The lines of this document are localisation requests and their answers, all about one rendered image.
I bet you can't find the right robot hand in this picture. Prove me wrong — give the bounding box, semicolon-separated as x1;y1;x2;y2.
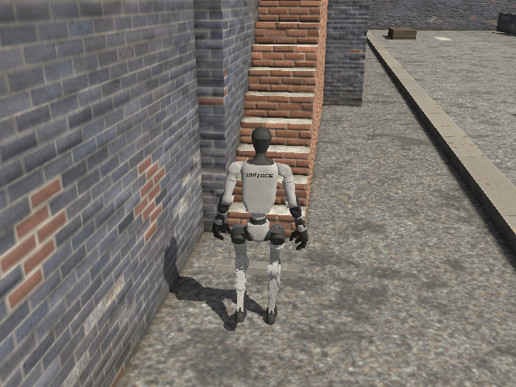
289;229;308;250

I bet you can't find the left robot forearm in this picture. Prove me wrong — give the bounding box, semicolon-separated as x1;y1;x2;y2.
214;193;230;225

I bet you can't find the left robot hand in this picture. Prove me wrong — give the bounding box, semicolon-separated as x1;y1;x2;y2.
212;222;231;240

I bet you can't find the robot left thigh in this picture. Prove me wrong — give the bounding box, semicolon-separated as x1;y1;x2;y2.
231;223;249;270

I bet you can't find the right robot forearm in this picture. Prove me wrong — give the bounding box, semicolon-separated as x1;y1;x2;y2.
289;196;306;232

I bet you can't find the robot left shin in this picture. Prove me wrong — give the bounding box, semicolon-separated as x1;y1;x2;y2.
235;256;247;312

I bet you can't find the robot left upper arm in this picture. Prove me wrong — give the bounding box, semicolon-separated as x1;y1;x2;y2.
221;161;243;205

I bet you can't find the robot right upper arm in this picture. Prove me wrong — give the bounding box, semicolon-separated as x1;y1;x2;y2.
277;163;298;208

